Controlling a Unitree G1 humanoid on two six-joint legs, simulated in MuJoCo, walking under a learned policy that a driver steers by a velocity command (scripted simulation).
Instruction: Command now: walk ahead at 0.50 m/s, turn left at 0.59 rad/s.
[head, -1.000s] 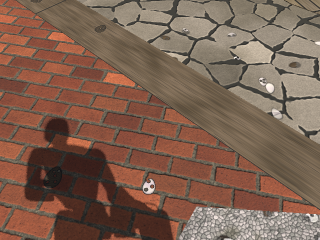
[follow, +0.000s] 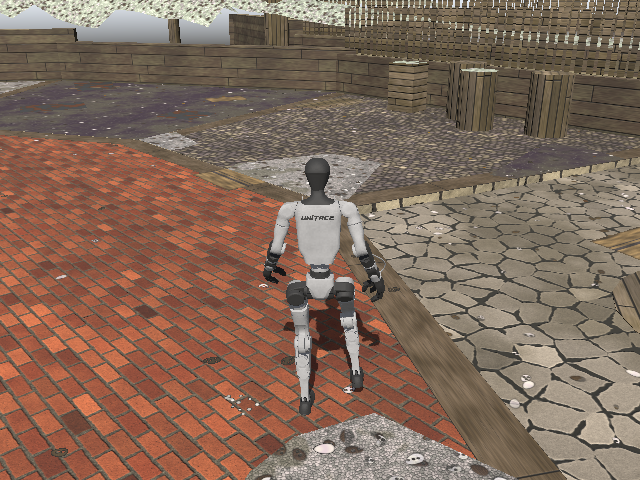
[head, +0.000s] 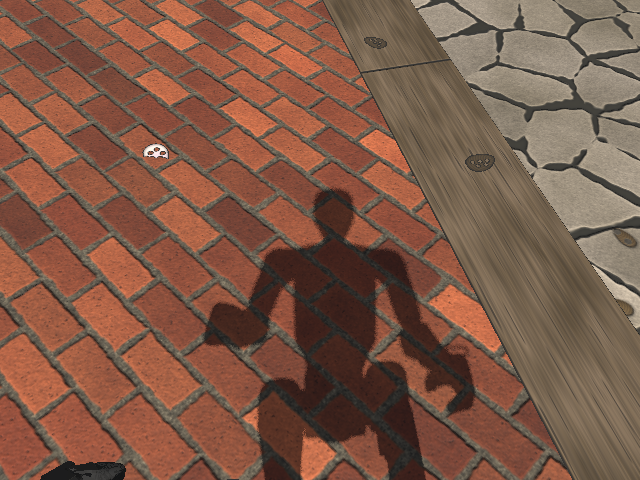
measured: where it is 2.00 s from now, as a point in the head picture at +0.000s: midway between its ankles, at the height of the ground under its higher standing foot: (171, 301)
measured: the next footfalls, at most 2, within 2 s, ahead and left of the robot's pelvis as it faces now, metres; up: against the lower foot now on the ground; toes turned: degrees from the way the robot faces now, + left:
right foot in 0.20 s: +0.29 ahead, -0.15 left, +0.00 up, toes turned +10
left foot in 0.72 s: +0.49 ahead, +0.19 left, +0.00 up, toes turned +28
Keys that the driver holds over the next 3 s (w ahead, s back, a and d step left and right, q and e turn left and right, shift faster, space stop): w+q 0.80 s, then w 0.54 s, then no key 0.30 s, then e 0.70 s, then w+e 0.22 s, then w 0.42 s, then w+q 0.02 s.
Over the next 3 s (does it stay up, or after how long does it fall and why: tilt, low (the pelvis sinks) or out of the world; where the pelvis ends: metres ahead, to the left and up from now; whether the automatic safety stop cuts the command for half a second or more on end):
stays up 1.09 0.26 -0.02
